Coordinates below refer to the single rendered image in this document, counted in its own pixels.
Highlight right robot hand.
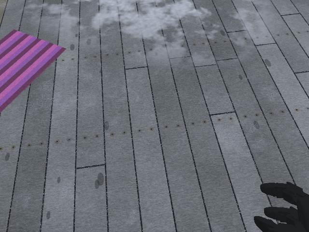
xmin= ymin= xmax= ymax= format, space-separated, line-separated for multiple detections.
xmin=254 ymin=182 xmax=309 ymax=232

